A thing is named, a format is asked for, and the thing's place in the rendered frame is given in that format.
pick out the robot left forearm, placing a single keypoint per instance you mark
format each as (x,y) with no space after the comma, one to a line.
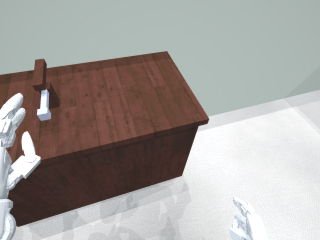
(7,221)

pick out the counter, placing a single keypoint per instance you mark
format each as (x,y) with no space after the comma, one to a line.
(117,125)

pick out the tap lever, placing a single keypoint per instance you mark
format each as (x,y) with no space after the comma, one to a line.
(43,113)

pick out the robot left hand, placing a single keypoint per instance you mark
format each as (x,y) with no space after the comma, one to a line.
(11,116)

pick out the robot right hand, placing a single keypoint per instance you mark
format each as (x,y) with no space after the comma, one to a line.
(252,226)

